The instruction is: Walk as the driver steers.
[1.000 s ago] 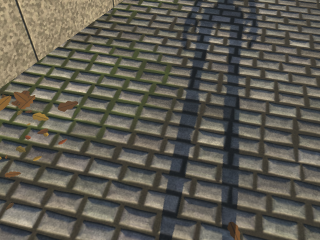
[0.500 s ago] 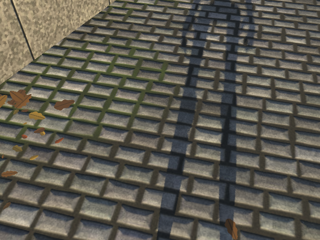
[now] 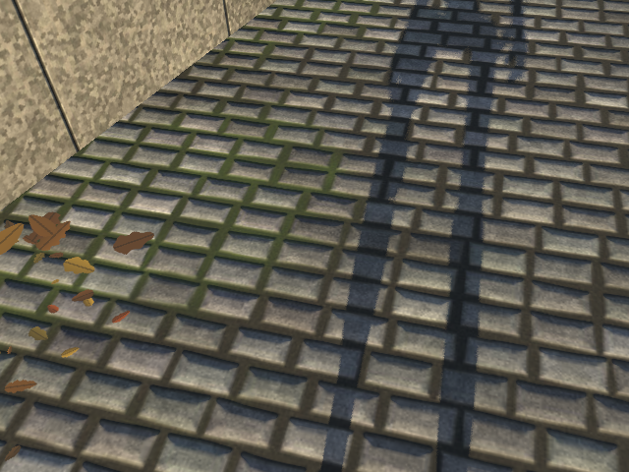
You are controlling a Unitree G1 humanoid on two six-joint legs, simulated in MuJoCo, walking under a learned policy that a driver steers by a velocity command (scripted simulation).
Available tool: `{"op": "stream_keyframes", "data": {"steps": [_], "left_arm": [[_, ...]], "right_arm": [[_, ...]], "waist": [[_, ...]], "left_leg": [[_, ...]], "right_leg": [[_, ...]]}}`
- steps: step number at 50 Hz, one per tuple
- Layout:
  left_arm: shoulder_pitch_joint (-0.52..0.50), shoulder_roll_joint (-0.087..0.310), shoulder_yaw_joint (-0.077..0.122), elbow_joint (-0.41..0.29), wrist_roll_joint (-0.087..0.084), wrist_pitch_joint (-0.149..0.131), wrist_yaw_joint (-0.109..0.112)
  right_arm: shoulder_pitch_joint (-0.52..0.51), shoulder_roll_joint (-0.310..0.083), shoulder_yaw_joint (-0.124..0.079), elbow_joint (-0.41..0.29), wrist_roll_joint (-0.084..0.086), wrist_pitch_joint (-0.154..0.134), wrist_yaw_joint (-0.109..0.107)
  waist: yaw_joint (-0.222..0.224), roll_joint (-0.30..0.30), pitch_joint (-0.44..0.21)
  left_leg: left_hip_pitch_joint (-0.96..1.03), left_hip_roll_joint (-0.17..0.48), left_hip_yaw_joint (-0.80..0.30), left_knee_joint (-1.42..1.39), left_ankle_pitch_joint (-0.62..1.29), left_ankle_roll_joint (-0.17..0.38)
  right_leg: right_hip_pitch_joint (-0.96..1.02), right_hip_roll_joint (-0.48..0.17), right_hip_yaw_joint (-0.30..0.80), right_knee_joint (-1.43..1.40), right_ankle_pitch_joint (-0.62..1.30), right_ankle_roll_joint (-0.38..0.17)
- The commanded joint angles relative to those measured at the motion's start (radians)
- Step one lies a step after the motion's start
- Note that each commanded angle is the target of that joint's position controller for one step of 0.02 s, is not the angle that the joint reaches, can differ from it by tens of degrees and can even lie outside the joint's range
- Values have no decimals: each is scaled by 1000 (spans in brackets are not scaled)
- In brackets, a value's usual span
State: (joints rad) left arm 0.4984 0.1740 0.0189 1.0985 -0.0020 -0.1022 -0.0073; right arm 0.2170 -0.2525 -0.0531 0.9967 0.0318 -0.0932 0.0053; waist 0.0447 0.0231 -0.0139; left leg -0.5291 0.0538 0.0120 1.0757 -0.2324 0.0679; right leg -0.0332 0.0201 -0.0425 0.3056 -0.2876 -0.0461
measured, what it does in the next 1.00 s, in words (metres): walks ahead, turning right: left foot, then right foot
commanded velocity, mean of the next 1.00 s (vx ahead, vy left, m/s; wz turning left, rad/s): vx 0.48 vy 0.00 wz -0.28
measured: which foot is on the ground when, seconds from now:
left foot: up 0.00-0.26, down 0.28-0.84, up 0.86-1.00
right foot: down 0.00-0.30, up 0.32-0.80, down 0.82-1.00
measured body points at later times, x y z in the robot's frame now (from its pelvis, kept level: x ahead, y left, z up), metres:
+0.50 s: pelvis +0.28 +0.06 +0.00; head +0.30 +0.06 +0.45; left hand +0.37 +0.32 -0.14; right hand +0.31 -0.21 -0.14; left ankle +0.30 +0.14 -0.75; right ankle +0.30 -0.11 -0.65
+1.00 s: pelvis +0.57 -0.04 -0.01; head +0.60 -0.06 +0.44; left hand +0.75 +0.18 -0.12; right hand +0.60 -0.34 -0.13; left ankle +0.58 +0.13 -0.65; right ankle +0.59 -0.11 -0.75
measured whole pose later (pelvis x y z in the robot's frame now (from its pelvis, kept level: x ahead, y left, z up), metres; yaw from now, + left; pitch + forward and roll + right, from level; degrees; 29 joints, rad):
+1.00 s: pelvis +0.57 -0.04 -0.01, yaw -20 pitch +1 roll +0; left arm 0.25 0.26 0.08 0.78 -0.01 -0.07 -0.03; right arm 0.15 -0.28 -0.05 0.86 0.01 -0.13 0.00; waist 0.01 0.01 0.05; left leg -0.50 0.08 -0.06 1.18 -0.35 0.01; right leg -0.30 0.11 -0.01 0.43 -0.15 -0.11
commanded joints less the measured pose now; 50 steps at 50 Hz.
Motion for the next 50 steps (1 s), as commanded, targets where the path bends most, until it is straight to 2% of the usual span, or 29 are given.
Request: {"op": "stream_keyframes", "data": {"steps": [1, 4, 9, 11, 12, 13, 14, 15, 16, 17, 18, 19, 20, 22, 25, 28, 31, 36, 39, 40, 41, 42, 43, 44, 45, 46, 47, 48, 50], "left_arm": [[80, 112, 10, -26, 9, 9, 14], [72, 152, 15, -46, 9, 15, 29], [90, 175, 33, -36, -13, 13, 33], [61, 195, 43, -44, -10, 19, 33], [46, 208, 49, -50, -5, 27, 32], [26, 204, 48, -58, 2, 37, 32], [2, 196, 41, -79, 8, 39, 28], [119, 59, 3, -98, 7, 22, 12], [107, 45, -2, -79, -17, -10, 5], [-8, 136, 25, -123, -54, -28, 4], [-86, 162, 32, -148, -63, -32, 13], [-117, 158, 42, -150, -52, -24, 25], [-90, 139, 50, -142, -40, -5, 33], [-43, 85, 49, -129, -40, 30, 34], [-135, 108, 61, -178, -30, 49, 37], [-242, 112, 64, -222, -22, 36, 22], [-366, 91, 50, -267, -17, 27, -2], [-514, 84, 36, -362, -19, 28, -42], [-457, 134, 58, -391, -24, 33, -61], [-354, 173, 79, -376, -27, 36, -62], [-191, 236, 112, -340, -29, 37, -53], [-52, 340, 147, -317, -26, 49, -26], [-94, 395, 149, -344, -22, 40, -27], [-62, 299, 121, -343, -8, 35, -27], [-105, 249, 107, -346, -4, 27, -24], [-182, 225, 99, -362, -9, 20, -26], [-243, 194, 88, -380, -7, 18, -25], [-271, 195, 86, -394, 3, 16, -22], [-272, 206, 87, -398, -8, 14, -14]], "right_arm": [[-128, -13, -3, -81, -6, -8, 16], [-279, 10, 15, -143, -5, -6, 21], [-380, -31, 17, -200, 4, -10, 39], [-335, -70, 1, -202, 1, -17, 44], [-256, -100, -15, -185, 1, -17, 41], [-90, -140, -40, -135, 5, -15, 34], [91, -185, -61, -87, 3, -8, 23], [246, -282, -84, -58, -26, -1, 17], [226, -210, -59, -49, -26, 0, 19], [112, -149, -40, -59, -17, -7, 21], [8, -107, -26, -81, -16, -14, 22], [-55, -68, -15, -83, -24, -24, 29], [-83, -44, -8, -76, -35, -34, 33], [-73, -37, -10, -51, -41, -40, 33], [-41, -75, -16, -25, -44, -47, 16], [-1, -98, -17, -17, -49, -42, -6], [40, -126, -18, -19, -42, -36, -21], [149, -153, -27, 4, -24, 4, -29], [113, -192, -39, -24, -24, 31, -37], [95, -203, -42, -37, -26, 40, -40], [75, -200, -39, -52, -23, 44, -42], [95, -163, -23, -82, -41, 31, -39], [174, -25, 20, -129, -41, -10, -15], [47, -132, -5, -151, -6, -56, 3], [-27, -151, -11, -182, 21, -74, 9], [-38, -137, -9, -178, 7, -78, 2], [-30, -145, -20, -169, -14, -67, -5], [-7, -144, -24, -172, -20, -51, -5], [5, -125, -27, -182, -35, -26, -5]], "waist": [[13, -108, 132], [34, -110, 160], [17, -124, 191], [-33, -140, 131], [-80, -163, 63], [-163, -168, -38], [-242, -149, -146], [-198, 102, -339], [-193, 169, -405], [-168, 140, -204], [-129, 61, -92], [-90, -1, -28], [-47, 22, -5], [-15, 56, 25], [-10, 48, 79], [-33, 18, 89], [-74, -1, 101], [-121, -16, 131], [-56, 50, 51], [5, 69, -11], [93, 53, -97], [126, -99, -206], [13, -299, -328], [82, -166, -347], [72, -132, -216], [17, -10, -122], [-21, 19, -77], [-53, -18, -62], [-75, -16, -38]], "left_leg": [[-270, 43, 5, -127, 94, -25], [-176, 5, 42, -357, 199, -46], [-100, -14, 35, -518, 249, -7], [-2, -46, 46, -540, 208, 26], [109, -79, 66, -527, 182, 44], [309, -110, 83, -529, 177, 71], [601, -26, -13, -509, 160, 115], [1005, 269, -508, -575, -86, 292], [990, 357, -810, -784, -190, 311], [822, 317, -658, -814, -192, 239], [636, 291, -485, -836, -88, 197], [482, 253, -360, -869, 17, 165], [382, 213, -255, -902, 60, 136], [280, 179, -147, -946, 103, 130], [268, 172, -48, -986, 177, 136], [333, 164, 22, -989, 245, 123], [388, 161, 92, -993, 280, 103], [629, 226, 139, -893, 416, 89], [671, 235, 189, -701, 880, 54], [650, 224, 204, -547, 1010, 40], [550, 185, 222, -324, 963, 7], [281, 127, 228, 10, 563, -38], [-137, -115, 65, 357, -313, -88], [-246, -66, -126, 398, -301, -50], [-295, -21, -117, 350, -218, -21], [-248, 25, -111, 249, -149, -19], [-180, 56, -102, 164, -112, -27], [-108, 70, -110, 132, -101, -41], [-71, 74, -93, 31, -79, -80]], "right_leg": [[101, -230, 190, -174, 334, -118], [5, -207, 131, -212, 334, -118], [61, -260, 100, -211, 403, -114], [129, -277, 79, -113, 671, -93], [148, -276, 66, -10, 871, -81], [117, -244, 37, 177, 994, -58], [-72, -209, 28, 422, 858, -28], [-476, -31, 15, 865, 320, 41], [-594, 39, 181, 1066, -249, 24], [-689, -23, 195, 1127, -212, -3], [-670, -84, 163, 1089, -115, -17], [-617, -124, 148, 1024, -45, -18], [-539, -158, 154, 969, 2, -21], [-473, -173, 153, 923, 13, -22], [-584, -177, 164, 840, 122, -7], [-662, -162, 164, 659, 292, 5], [-646, -145, 83, 473, 402, 6], [-739, -119, 12, 340, 293, -22], [-569, -32, -76, 331, 143, -74], [-430, 13, -97, 327, 111, -100], [-184, 49, -80, 254, 172, -141], [128, -130, 209, 231, 169, -211], [434, -372, 837, 62, 17, -423], [455, -357, 841, -14, 15, -369], [351, -322, 671, -8, 96, -318], [180, -274, 540, -17, 221, -285], [56, -241, 451, -34, 315, -260], [-38, -227, 427, -53, 379, -269], [-126, -196, 365, -79, 433, -267]]}}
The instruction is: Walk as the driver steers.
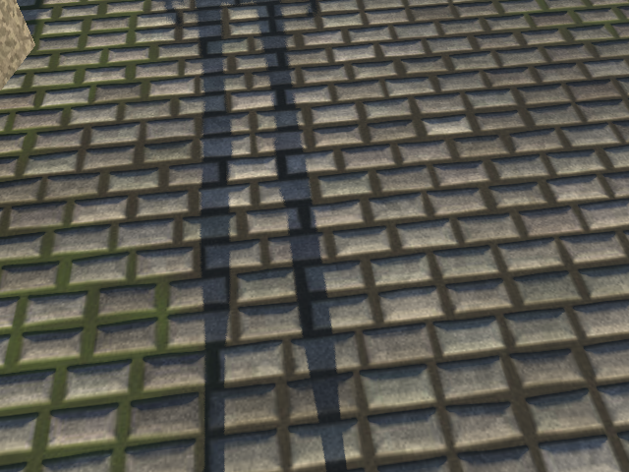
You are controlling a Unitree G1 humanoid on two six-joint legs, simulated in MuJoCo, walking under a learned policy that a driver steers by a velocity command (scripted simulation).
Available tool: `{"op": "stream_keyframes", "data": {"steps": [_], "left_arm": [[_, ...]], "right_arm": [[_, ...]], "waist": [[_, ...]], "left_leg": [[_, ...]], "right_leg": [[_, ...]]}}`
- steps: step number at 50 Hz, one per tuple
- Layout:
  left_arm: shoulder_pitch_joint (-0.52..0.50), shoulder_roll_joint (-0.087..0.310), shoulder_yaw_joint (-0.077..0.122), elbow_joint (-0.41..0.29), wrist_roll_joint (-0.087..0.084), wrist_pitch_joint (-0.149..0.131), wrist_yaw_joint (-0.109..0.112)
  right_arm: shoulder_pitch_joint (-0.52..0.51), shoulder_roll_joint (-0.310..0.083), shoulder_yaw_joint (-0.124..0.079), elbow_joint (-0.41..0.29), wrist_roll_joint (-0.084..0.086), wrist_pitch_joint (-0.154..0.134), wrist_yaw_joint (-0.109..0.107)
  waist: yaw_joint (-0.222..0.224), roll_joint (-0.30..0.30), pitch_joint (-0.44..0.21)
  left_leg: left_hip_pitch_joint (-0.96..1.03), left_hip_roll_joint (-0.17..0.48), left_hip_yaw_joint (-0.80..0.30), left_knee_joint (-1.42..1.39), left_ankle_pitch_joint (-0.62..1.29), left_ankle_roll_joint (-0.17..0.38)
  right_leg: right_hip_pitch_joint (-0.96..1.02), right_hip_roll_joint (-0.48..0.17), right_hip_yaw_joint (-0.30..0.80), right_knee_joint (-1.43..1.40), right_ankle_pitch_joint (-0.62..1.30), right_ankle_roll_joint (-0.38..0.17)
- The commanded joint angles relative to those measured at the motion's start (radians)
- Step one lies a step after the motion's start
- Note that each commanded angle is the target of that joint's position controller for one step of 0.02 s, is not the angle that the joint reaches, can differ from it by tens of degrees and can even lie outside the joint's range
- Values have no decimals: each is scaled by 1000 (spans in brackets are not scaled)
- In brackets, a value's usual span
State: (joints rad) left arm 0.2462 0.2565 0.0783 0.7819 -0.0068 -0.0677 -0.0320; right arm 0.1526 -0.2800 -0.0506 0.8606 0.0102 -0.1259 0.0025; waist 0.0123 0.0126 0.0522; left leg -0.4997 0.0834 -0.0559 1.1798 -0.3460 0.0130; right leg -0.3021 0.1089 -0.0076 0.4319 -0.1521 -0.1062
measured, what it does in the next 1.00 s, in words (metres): walks ahead: left foot, then right foot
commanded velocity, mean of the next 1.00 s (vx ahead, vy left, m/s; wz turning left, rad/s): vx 0.22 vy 0.00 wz -0.19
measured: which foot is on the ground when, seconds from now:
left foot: up 0.00-0.28, down 0.30-1.00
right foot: down 0.00-0.34, up 0.36-0.66, down 0.68-1.00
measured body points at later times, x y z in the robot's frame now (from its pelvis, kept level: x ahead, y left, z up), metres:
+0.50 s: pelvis +0.26 +0.06 +0.00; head +0.29 +0.07 +0.45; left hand +0.39 +0.32 -0.13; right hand +0.35 -0.21 -0.11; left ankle +0.34 +0.14 -0.74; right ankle +0.19 -0.08 -0.67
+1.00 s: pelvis +0.33 +0.03 +0.00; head +0.34 +0.03 +0.45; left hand +0.47 +0.27 -0.13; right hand +0.38 -0.24 -0.14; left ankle +0.34 +0.14 -0.74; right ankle +0.30 -0.10 -0.74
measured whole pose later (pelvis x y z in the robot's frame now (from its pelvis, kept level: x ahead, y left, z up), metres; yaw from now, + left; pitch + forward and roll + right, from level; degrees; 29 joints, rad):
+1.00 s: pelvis +0.33 +0.03 +0.00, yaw -9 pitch -1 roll +0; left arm 0.22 0.22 0.05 0.85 0.01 -0.01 0.03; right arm 0.14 -0.24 -0.02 0.97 0.00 -0.01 0.00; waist -0.01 0.00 0.03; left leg -0.23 -0.01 0.02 0.53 -0.29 0.01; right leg -0.23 -0.02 0.04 0.55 -0.30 0.02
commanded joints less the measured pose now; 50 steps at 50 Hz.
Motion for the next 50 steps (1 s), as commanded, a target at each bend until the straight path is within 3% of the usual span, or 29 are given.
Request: {"op": "stream_keyframes", "data": {"steps": [1, 3, 6, 10, 13, 15, 16, 17, 18, 19, 20, 21, 23, 26, 28, 31, 33, 34, 35, 36, 38, 42, 50], "left_arm": [[-6, 140, 31, -80, -5, -22, 18], [29, 167, 39, -77, -10, -18, 34], [62, 169, 40, -73, -13, -8, 43], [129, 147, 32, -34, -13, -10, 41], [135, 148, 31, -21, -5, 1, 50], [104, 133, 23, -33, -1, 12, 57], [91, 104, 9, -59, 11, 12, 58], [252, 52, -9, -40, 5, 5, 57], [329, 87, -8, -16, -10, 3, 53], [244, 162, 11, -16, -23, 14, 54], [140, 172, 14, -40, -17, 27, 59], [90, 158, 13, -55, -3, 41, 64], [108, 104, 7, -54, 7, 66, 70], [119, 47, -12, -46, 8, 68, 78], [101, 60, -11, -41, 7, 72, 79], [61, 72, -6, -37, 9, 87, 76], [27, 73, -5, -42, 25, 89, 76], [13, 97, -3, -56, 33, 87, 80], [3, 148, 6, -66, 27, 86, 85], [-6, 156, 13, -39, 18, 85, 79], [-22, 82, -3, -38, 26, 71, 69], [-7, 87, -1, -14, 16, 45, 67], [-14, 85, -3, 33, 11, 48, 70]], "right_arm": [[43, -84, -27, -57, -20, 14, -6], [-47, -70, -22, -91, -27, 19, -10], [-146, -44, -10, -120, -19, 14, -4], [-217, -66, -9, -150, -6, 0, 13], [-203, -106, -22, -158, -19, -17, 23], [-72, -133, -37, -122, -39, -32, 22], [44, -181, -47, -109, -57, -37, 20], [159, -236, -62, -85, -63, -24, 19], [216, -185, -54, -53, -25, -5, 31], [160, -140, -41, -71, -4, 6, 33], [72, -102, -25, -90, -9, 18, 31], [2, -68, -7, -96, -19, 23, 31], [-63, -51, 3, -85, -33, 28, 31], [-70, -84, -7, -58, -37, 33, 22], [-54, -103, -11, -40, -26, 42, 16], [-67, -101, -5, -27, -17, 64, 13], [-52, -70, 10, -13, -12, 72, 14], [-26, -47, 19, -4, -20, 72, 15], [15, -48, 19, 1, -32, 68, 19], [35, -38, 18, 8, -26, 73, 16], [-4, -59, 15, 15, -22, 83, 5], [4, -58, 15, 36, -23, 93, -4], [-11, -62, 11, 84, -12, 110, -10]], "waist": [[-41, -10, -92], [-17, -25, -65], [24, -77, -57], [67, -111, -46], [46, -129, -39], [-24, -132, -114], [-70, -77, -243], [-54, 162, -406], [-54, 258, -496], [-70, 137, -362], [-62, 55, -254], [-35, 29, -172], [22, 82, -130], [29, 120, -175], [17, 109, -215], [16, 92, -174], [18, 73, -116], [8, 41, -101], [-34, -36, -90], [-55, -129, -77], [-29, -96, -41], [-27, -71, -77], [-24, -24, -90]], "left_leg": [[-103, 37, -11, -131, 73, -43], [-123, 15, 4, -286, 191, -71], [-54, -35, 19, -536, 397, -70], [-18, -47, 11, -650, 477, -41], [-12, -62, 14, -710, 377, 5], [172, -84, 52, -773, 473, 52], [409, 38, -44, -701, 780, 106], [790, 279, -329, -648, 1025, 287], [857, 357, -548, -720, 881, 345], [734, 317, -471, -754, 691, 297], [590, 267, -361, -784, 608, 252], [440, 231, -286, -820, 614, 240], [255, 149, -163, -873, 636, 209], [222, 118, -64, -872, 815, 219], [251, 131, -63, -874, 752, 221], [210, 114, -71, -891, 381, 192], [155, 68, -74, -892, 107, 129], [126, 41, -70, -873, 14, 84], [99, -16, -32, -837, -45, 50], [161, -68, 38, -821, -17, 26], [213, -63, 46, -779, 61, 20], [248, -52, 41, -741, 216, 27], [294, -46, 40, -712, 316, 21]], "right_leg": [[112, -268, 300, -214, 313, -203], [81, -241, 262, -220, 308, -185], [52, -191, 214, -204, 189, -129], [123, -240, 262, -169, 99, -106], [239, -276, 312, -64, 248, -79], [263, -213, 280, 106, 491, -26], [164, -153, 241, 303, 385, 19], [-141, -22, 170, 672, -137, 100], [-268, 5, 214, 828, -541, 122], [-331, -44, 234, 902, -495, 129], [-344, -82, 186, 876, -434, 134], [-312, -121, 160, 805, -384, 139], [-153, -170, 115, 627, -318, 144], [-21, -162, 68, 397, -237, 158], [31, -161, 62, 304, -143, 159], [106, -150, 43, 157, -50, 141], [171, -153, 49, 16, 32, 114], [205, -208, 110, -11, 92, 94], [216, -254, 142, 11, 146, 67], [109, -226, 132, 5, -46, 50], [36, -193, 115, -19, -95, 81], [88, -179, 94, 34, 105, 96], [115, -167, 79, 57, 195, 91]]}}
